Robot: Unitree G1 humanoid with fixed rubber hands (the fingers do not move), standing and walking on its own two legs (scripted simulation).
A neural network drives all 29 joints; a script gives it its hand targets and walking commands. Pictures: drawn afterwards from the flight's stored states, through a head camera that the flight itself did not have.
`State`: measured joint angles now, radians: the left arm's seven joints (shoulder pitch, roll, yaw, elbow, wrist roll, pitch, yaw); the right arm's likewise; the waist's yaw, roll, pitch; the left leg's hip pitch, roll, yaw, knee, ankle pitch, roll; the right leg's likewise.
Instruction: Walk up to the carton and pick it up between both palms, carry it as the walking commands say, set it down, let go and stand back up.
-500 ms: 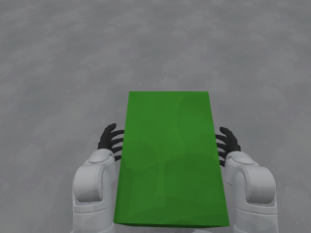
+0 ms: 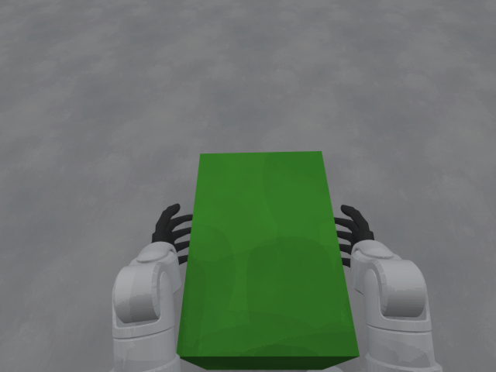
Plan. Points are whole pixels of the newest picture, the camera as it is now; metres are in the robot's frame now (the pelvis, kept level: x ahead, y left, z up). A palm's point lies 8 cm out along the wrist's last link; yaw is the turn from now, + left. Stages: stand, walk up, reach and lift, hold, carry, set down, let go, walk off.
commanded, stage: carry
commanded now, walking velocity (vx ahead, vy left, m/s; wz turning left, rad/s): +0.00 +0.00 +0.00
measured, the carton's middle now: (262, 263) +0.29 -0.01 -0.02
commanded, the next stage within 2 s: none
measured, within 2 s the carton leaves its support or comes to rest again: neither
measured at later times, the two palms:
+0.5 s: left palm (141, 109) +0.62 +0.23 +0.05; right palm (274, 96) +0.64 -0.06 +0.05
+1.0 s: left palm (143, 39) +0.91 +0.26 +0.06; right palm (250, 34) +0.90 -0.03 +0.06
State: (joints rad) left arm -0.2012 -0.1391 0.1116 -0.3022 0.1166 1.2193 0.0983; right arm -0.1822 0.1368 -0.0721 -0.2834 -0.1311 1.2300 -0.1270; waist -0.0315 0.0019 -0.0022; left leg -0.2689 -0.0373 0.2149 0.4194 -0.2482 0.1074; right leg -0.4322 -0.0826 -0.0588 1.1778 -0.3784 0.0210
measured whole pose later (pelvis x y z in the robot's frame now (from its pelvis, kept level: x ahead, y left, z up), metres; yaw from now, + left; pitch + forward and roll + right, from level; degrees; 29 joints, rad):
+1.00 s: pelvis +0.62 +0.12 -0.02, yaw -1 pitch +6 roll -3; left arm -0.18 -0.14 0.10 -0.38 0.12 1.16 0.11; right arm -0.19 0.14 -0.06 -0.33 -0.12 1.17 -0.13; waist -0.02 0.01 -0.07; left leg -0.05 0.04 0.17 0.49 -0.55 0.03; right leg -0.57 0.00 -0.03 1.27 -0.54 -0.02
